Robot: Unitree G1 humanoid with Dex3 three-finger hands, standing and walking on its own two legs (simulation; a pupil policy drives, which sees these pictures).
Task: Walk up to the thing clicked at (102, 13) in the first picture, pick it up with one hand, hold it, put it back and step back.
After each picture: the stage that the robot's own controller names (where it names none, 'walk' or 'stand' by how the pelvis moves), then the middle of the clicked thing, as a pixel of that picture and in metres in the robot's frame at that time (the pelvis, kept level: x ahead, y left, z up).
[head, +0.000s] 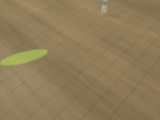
stand; (104, 8) +2.04 -0.29 -0.65
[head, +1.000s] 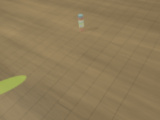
walk; (81, 23) +1.90 +0.13 -0.63
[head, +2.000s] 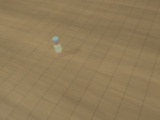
walk; (57, 47) +1.25 +0.38 -0.64
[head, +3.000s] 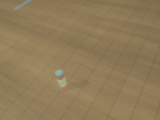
walk; (61, 80) +0.83 +0.30 -0.65
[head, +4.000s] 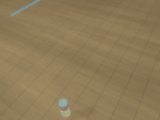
walk; (65, 110) +0.56 +0.22 -0.65
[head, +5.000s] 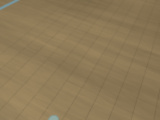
stand; out of the picture +0.42 +0.20 -0.64
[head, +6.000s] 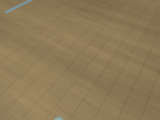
stand; out of the picture +0.41 +0.18 -0.65
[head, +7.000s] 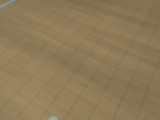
stand; out of the picture +0.38 +0.22 -0.64
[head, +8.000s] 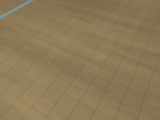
stand; out of the picture +0.39 +0.23 -0.66
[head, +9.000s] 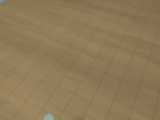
stand; out of the picture +0.38 +0.25 -0.64
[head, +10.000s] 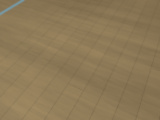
stand; out of the picture +0.37 +0.24 -0.65
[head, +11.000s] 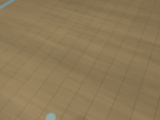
stand; out of the picture +0.41 +0.26 -0.65
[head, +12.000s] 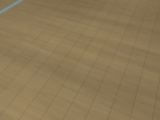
stand; out of the picture +0.36 +0.26 -0.65
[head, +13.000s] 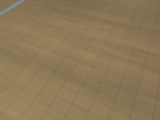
stand; out of the picture +0.37 +0.26 -0.65
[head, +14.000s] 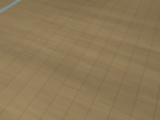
stand; out of the picture +0.37 +0.26 -0.66
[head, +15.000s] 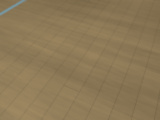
stand; out of the picture +0.37 +0.26 -0.66
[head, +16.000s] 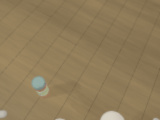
go down; (41, 88) +0.44 +0.23 -0.49
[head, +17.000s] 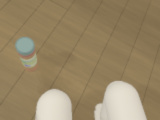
go down; (28, 57) +0.50 +0.21 -0.27
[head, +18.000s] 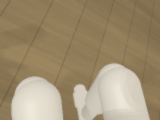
close in; out of the picture +0.50 +0.25 -0.19
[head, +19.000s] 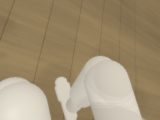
close; out of the picture +0.50 +0.27 -0.18
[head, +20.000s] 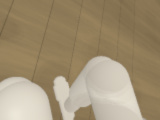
lift; out of the picture +0.46 +0.26 -0.19
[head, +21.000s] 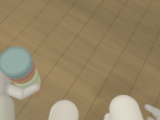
lift; (26, 77) +0.34 +0.20 -0.03
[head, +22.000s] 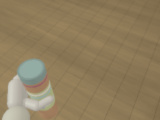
hold; (41, 93) +0.31 +0.16 +0.02
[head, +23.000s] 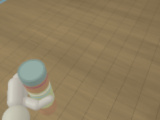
hold; (41, 91) +0.32 +0.16 +0.03
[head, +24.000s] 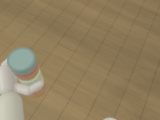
crouch; (31, 77) +0.37 +0.18 -0.04
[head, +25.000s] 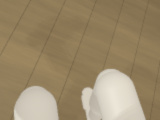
lower; out of the picture +0.54 +0.23 -0.05
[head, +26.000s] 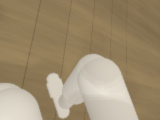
lower; out of the picture +0.51 +0.27 -0.19
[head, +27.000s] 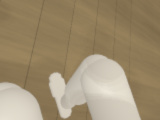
lower; out of the picture +0.50 +0.26 -0.20
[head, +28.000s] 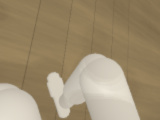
lower; out of the picture +0.50 +0.26 -0.20
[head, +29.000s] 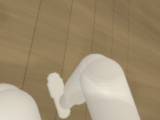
lower; out of the picture +0.50 +0.25 -0.20
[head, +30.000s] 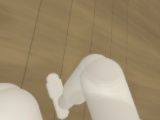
open; out of the picture +0.50 +0.25 -0.20
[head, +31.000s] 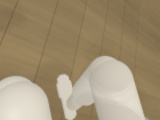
rise; out of the picture +0.50 +0.25 -0.19
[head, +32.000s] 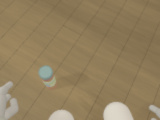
walk; (49, 79) +0.48 +0.18 -0.43
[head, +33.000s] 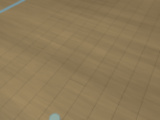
stand; out of the picture +0.43 +0.20 -0.60
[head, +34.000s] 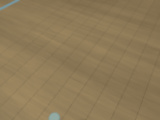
stand; out of the picture +0.42 +0.20 -0.60
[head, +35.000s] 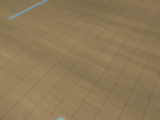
stand; out of the picture +0.43 +0.18 -0.64
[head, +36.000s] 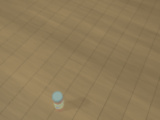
walk; (58, 102) +0.48 +0.15 -0.64
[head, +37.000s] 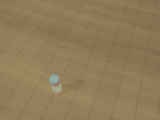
walk; (56, 86) +0.58 +0.22 -0.62
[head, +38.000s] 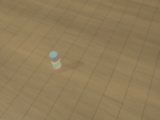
walk; (56, 62) +0.82 +0.29 -0.63
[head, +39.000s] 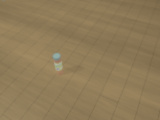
stand; (58, 64) +0.99 +0.27 -0.64
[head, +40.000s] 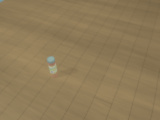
stand; (52, 67) +0.99 +0.30 -0.66
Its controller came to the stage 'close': yes
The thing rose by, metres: 0.69
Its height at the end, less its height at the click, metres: +0.00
